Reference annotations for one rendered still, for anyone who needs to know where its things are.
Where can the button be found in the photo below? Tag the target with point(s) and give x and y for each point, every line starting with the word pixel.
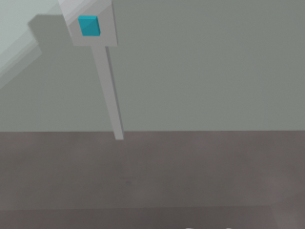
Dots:
pixel 89 25

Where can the panel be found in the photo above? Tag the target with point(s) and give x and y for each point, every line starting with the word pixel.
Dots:
pixel 104 11

